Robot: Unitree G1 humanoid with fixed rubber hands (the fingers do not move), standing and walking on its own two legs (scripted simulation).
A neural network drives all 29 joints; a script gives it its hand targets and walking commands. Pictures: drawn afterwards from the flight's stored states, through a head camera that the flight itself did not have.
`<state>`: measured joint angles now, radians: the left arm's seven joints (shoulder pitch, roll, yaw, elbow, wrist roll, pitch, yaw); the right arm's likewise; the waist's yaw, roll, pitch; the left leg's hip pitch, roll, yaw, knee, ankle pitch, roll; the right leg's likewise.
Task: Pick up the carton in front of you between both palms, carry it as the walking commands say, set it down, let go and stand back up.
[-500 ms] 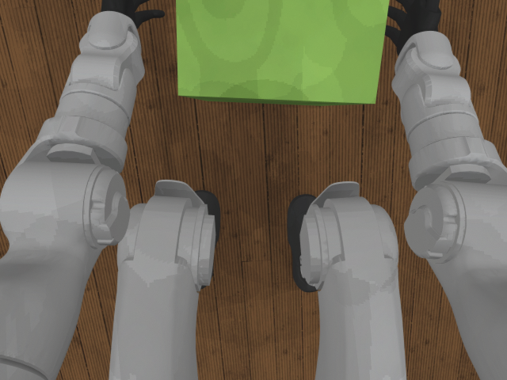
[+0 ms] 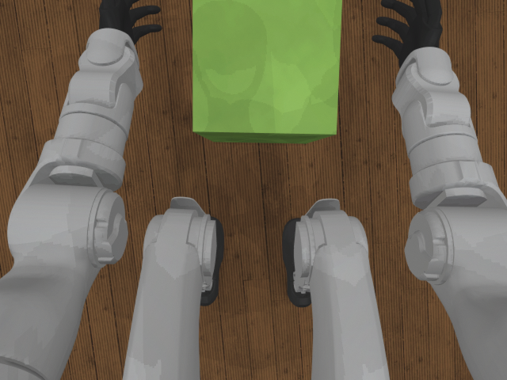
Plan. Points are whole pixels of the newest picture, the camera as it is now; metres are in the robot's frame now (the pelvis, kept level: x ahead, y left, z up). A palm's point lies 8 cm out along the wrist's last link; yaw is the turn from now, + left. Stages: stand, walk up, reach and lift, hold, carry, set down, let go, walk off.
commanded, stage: set down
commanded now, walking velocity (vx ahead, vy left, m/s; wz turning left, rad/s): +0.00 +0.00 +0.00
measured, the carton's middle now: (262, 83) +0.52 -0.01 -0.30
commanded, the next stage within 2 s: let go in 0.72 s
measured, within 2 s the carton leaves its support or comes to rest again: neither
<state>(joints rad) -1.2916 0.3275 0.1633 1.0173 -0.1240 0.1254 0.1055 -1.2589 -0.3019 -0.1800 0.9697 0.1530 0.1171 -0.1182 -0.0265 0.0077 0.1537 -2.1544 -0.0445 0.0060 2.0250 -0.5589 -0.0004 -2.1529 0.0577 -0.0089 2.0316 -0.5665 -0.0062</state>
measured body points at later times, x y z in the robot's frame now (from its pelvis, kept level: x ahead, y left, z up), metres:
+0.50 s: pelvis +0.02 +0.00 +0.13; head +0.34 +0.00 +0.45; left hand +0.55 +0.19 +0.02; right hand +0.54 -0.21 +0.02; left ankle +0.11 +0.11 -0.39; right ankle +0.11 -0.11 -0.39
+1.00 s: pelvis +0.06 +0.00 +0.27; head +0.33 +0.00 +0.62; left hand +0.49 +0.21 +0.14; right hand +0.48 -0.22 +0.14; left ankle +0.11 +0.11 -0.39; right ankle +0.11 -0.11 -0.39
